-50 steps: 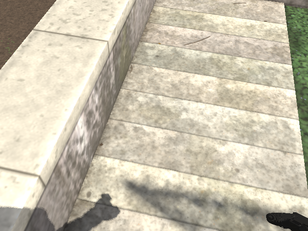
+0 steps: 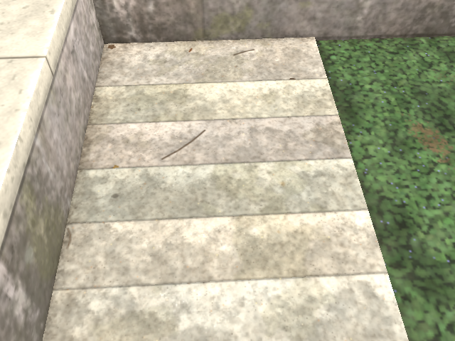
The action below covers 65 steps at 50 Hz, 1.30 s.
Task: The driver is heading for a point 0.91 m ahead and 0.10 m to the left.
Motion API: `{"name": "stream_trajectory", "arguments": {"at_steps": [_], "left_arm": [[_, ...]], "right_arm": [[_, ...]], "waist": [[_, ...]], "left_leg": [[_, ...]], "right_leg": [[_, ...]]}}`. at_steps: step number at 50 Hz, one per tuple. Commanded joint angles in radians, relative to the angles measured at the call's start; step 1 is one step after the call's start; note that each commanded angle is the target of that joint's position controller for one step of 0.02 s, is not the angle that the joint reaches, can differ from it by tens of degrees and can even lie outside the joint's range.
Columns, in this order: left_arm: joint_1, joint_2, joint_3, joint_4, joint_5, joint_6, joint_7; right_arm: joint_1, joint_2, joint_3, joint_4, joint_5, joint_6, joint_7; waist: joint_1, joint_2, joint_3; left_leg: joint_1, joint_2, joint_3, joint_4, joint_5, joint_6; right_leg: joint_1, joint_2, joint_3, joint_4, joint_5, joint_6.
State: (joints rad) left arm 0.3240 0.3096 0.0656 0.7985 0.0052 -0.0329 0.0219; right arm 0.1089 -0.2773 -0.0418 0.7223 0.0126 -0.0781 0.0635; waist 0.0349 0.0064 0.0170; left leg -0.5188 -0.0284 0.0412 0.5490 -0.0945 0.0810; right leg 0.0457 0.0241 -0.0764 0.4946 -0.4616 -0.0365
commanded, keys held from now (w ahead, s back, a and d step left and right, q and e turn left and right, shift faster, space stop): w+q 0.40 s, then w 0.42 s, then w+e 0.18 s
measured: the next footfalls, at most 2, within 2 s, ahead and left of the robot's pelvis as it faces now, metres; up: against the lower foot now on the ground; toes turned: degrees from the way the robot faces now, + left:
right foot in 0.46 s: +0.46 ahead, -0.09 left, +0.00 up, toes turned +20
left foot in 0.92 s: +0.61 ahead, +0.23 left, +0.00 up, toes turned +19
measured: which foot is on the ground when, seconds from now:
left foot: down 0.00-0.46, up 0.48-0.90, down 0.92-1.00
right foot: down 0.00-0.00, up 0.02-0.44, down 0.46-0.94, up 0.96-1.00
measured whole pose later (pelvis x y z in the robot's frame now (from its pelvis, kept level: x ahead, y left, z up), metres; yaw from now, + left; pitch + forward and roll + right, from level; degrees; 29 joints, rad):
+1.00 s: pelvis +0.53 +0.10 +0.01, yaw +17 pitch +1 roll -1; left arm 0.39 0.32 0.04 0.85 -0.03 -0.07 -0.01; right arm 0.07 -0.28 -0.03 0.65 -0.01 -0.08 0.02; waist 0.07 -0.02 0.04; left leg -0.40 0.01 0.04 0.55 -0.17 0.04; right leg -0.25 0.01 0.07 0.96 -0.48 -0.01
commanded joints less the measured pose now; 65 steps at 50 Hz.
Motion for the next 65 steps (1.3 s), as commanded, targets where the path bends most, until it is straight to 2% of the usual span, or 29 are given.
{"name": "stream_trajectory", "arguments": {"at_steps": [1,2,3,4,5,9,14,19,22,23,24,25,26,28,30,33,35,40,43,45,46,47,48,49,51,53,57,61,65], "left_arm": [[0.086,0.017,-0.017,-0.112,0.021,-0.044,-0.004],[0.007,0.109,-0.002,-0.116,-0.014,-0.079,-0.026],[-0.094,0.125,-0.001,-0.154,-0.044,-0.098,-0.037],[-0.143,0.113,-0.005,-0.167,-0.032,-0.108,-0.036],[-0.153,0.122,0.004,-0.167,-0.005,-0.106,-0.028],[-0.101,0.083,-0.001,-0.167,0.014,-0.07,-0.02],[-0.267,0.038,-0.022,-0.207,0.015,-0.074,-0.019],[-0.328,0.084,0.0,-0.228,-0.012,-0.092,-0.036],[-0.143,0.135,0.031,-0.175,-0.009,-0.107,-0.031],[-0.005,0.183,0.044,-0.16,0.01,-0.111,-0.027],[0.081,0.271,0.066,-0.113,0.015,-0.097,-0.034],[0.081,0.178,0.048,-0.108,-0.012,-0.093,-0.043],[0.03,0.119,0.032,-0.117,-0.014,-0.088,-0.04],[-0.041,0.092,0.019,-0.115,0.003,-0.074,-0.038],[-0.06,0.066,0.007,-0.106,0.012,-0.075,-0.036],[-0.042,0.097,0.012,-0.079,-0.014,-0.071,-0.038],[-0.031,0.138,0.022,-0.062,-0.013,-0.063,-0.027],[0.024,0.166,0.024,-0.021,-0.028,-0.056,-0.038],[0.051,0.179,0.027,0.004,-0.036,-0.042,-0.037],[0.038,0.172,0.023,0.008,-0.032,-0.035,-0.032],[0.033,0.134,0.007,-0.002,-0.02,-0.039,-0.033],[0.084,0.043,-0.023,-0.039,-0.006,-0.053,-0.034],[0.118,0.046,-0.025,-0.04,-0.026,-0.067,-0.03],[0.056,0.137,0.001,-0.044,-0.049,-0.069,-0.03],[-0.025,0.132,0.007,-0.066,-0.038,-0.056,-0.027],[-0.003,0.099,0.011,-0.053,-0.028,-0.026,-0.024],[-0.019,0.053,0.012,-0.085,-0.014,0.001,-0.021],[-0.137,0.016,0.0,-0.137,-0.011,-0.006,-0.053],[-0.17,0.059,0.018,-0.187,-0.01,0.011,-0.081]], "right_arm": [[0.322,-0.276,-0.089,-0.014,0.014,-0.001,-0.019],[0.329,-0.201,-0.07,-0.014,0.014,0.002,-0.022],[0.283,-0.175,-0.063,-0.03,0.005,0.005,-0.03],[0.224,-0.168,-0.058,-0.04,-0.003,0.005,-0.031],[0.175,-0.145,-0.051,-0.053,-0.006,0.004,-0.035],[0.133,-0.155,-0.052,-0.075,-0.004,0.006,-0.053],[0.2,-0.192,-0.067,-0.044,0.008,0.026,-0.077],[0.253,-0.176,-0.066,-0.022,0.017,0.04,-0.08],[0.224,-0.129,-0.053,-0.029,0.002,0.039,-0.076],[0.236,-0.068,-0.029,-0.041,-0.013,0.034,-0.073],[0.399,-0.006,-0.009,-0.055,0.018,0.023,-0.074],[0.395,-0.101,-0.022,-0.029,0.032,0.02,-0.079],[0.273,-0.157,-0.037,-0.042,0.03,0.02,-0.08],[0.152,-0.142,-0.037,-0.069,0.001,0.013,-0.075],[0.154,-0.114,-0.034,-0.072,0.003,0.013,-0.062],[0.118,-0.059,-0.016,-0.087,-0.004,0.02,-0.055],[0.035,-0.031,0.001,-0.114,-0.016,0.006,-0.046],[-0.081,-0.065,0.0,-0.136,0.005,-0.002,-0.035],[-0.101,-0.096,-0.009,-0.155,0.0,-0.01,-0.031],[0.041,-0.146,-0.038,-0.107,-0.007,-0.014,-0.038],[0.183,-0.195,-0.059,-0.077,-0.016,-0.014,-0.049],[0.319,-0.293,-0.082,-0.067,-0.04,-0.006,-0.06],[0.355,-0.263,-0.076,-0.047,-0.036,0.003,-0.054],[0.306,-0.201,-0.057,-0.044,-0.021,0.003,-0.052],[0.176,-0.134,-0.035,-0.046,-0.019,-0.003,-0.05],[0.097,-0.103,-0.027,-0.04,-0.033,-0.018,-0.05],[0.048,-0.138,-0.042,-0.014,-0.039,-0.028,-0.07],[0.072,-0.167,-0.049,0.009,-0.032,-0.001,-0.095],[0.074,-0.204,-0.064,0.029,0.003,0.023,-0.104]], "waist": [[-0.096,0.287,-0.396],[-0.157,0.159,-0.374],[-0.16,0.102,-0.238],[-0.123,-0.006,-0.125],[-0.088,-0.025,-0.083],[-0.022,0.031,-0.035],[-0.091,0.059,-0.008],[-0.097,0.092,-0.021],[0.007,0.104,-0.089],[0.059,0.004,-0.216],[-0.002,-0.353,-0.326],[0.019,-0.267,-0.27],[0.043,-0.153,-0.131],[0.024,-0.057,-0.017],[-0.01,-0.112,-0.012],[-0.011,-0.113,-0.001],[0.01,-0.09,0.011],[0.049,-0.094,0.019],[0.028,-0.09,0.033],[-0.056,-0.074,-0.04],[-0.127,-0.043,-0.139],[-0.153,0.15,-0.305],[-0.148,0.273,-0.364],[-0.151,0.166,-0.217],[-0.095,0.111,-0.06],[-0.04,0.115,-0.003],[0.005,0.09,0.005],[-0.04,0.087,-0.012],[-0.034,0.085,-0.03]], "left_leg": [[0.911,0.366,-0.812,-0.151,-0.086,0.35],[0.917,0.34,-0.805,-0.222,-0.255,0.301],[0.797,0.309,-0.673,-0.24,-0.263,0.258],[0.63,0.273,-0.583,-0.265,-0.169,0.236],[0.519,0.243,-0.519,-0.282,-0.065,0.224],[0.305,0.182,-0.393,-0.332,0.164,0.233],[0.211,0.093,-0.305,-0.323,0.022,0.153],[0.324,0.139,-0.429,-0.203,-0.058,0.112],[0.337,0.108,-0.419,-0.012,0.05,0.058],[0.246,0.051,-0.338,0.25,-0.046,0.024],[-0.078,-0.092,-0.204,0.58,-0.444,-0.041],[-0.215,-0.03,-0.242,0.728,-0.473,-0.048],[-0.252,0.002,-0.237,0.761,-0.382,-0.046],[-0.229,0.061,-0.188,0.684,-0.271,-0.055],[-0.149,0.097,-0.156,0.587,-0.231,-0.065],[-0.125,0.11,-0.099,0.423,-0.22,-0.094],[-0.104,0.12,-0.078,0.265,-0.122,-0.101],[0.012,0.077,-0.054,0.037,0.059,-0.09],[0.064,0.068,-0.059,-0.03,0.022,-0.055],[0.289,0.039,-0.034,-0.098,0.021,-0.023],[0.512,0.109,-0.09,-0.079,0.027,0.013],[0.865,0.361,-0.419,-0.079,-0.052,0.123],[0.895,0.466,-0.718,-0.226,-0.27,0.207],[0.786,0.429,-0.637,-0.264,-0.391,0.171],[0.566,0.355,-0.421,-0.319,-0.271,0.121],[0.418,0.307,-0.268,-0.37,-0.037,0.099],[0.338,0.285,-0.031,-0.355,0.471,0.105],[0.347,0.248,0.094,-0.33,0.452,0.078],[0.466,0.311,0.094,-0.239,0.454,0.061]], "right_leg": [[-0.681,0.086,0.085,0.879,-0.069,0.06],[-0.795,0.016,0.223,0.928,-0.061,0.032],[-0.838,-0.03,0.207,0.888,0.011,0.017],[-0.822,-0.068,0.189,0.787,0.063,0.013],[-0.765,-0.097,0.184,0.692,0.099,0.022],[-0.656,-0.112,0.148,0.508,0.146,0.084],[-0.551,-0.049,0.123,0.153,0.498,0.125],[-0.484,-0.018,0.172,0.007,0.467,0.097],[-0.249,-0.043,0.158,-0.047,0.418,0.02],[-0.024,-0.195,0.306,-0.044,0.35,-0.051],[0.274,-0.401,0.791,-0.147,0.131,-0.229],[0.249,-0.424,0.927,-0.211,-0.11,-0.239],[0.138,-0.378,0.769,-0.225,-0.081,-0.199],[-0.039,-0.293,0.537,-0.232,0.199,-0.173],[-0.116,-0.239,0.427,-0.266,0.336,-0.163],[-0.156,-0.242,0.357,-0.318,0.4,-0.204],[-0.17,-0.237,0.305,-0.331,0.449,-0.203],[-0.152,-0.226,0.23,-0.322,0.477,-0.162],[-0.114,-0.257,0.263,-0.274,0.511,-0.141],[-0.139,-0.21,0.231,-0.115,0.671,-0.105],[-0.242,-0.155,0.192,0.086,0.623,-0.068],[-0.556,-0.031,0.111,0.455,0.281,0.004],[-0.735,0.018,0.178,0.659,-0.143,0.02],[-0.822,-0.039,0.217,0.739,-0.092,0.016],[-0.801,-0.108,0.179,0.689,0.065,0.017],[-0.698,-0.138,0.188,0.634,0.154,0.033],[-0.662,-0.115,0.15,0.514,0.283,0.082],[-0.566,-0.09,0.076,0.234,0.521,0.065],[-0.557,-0.084,0.071,0.146,0.432,0.024]]}}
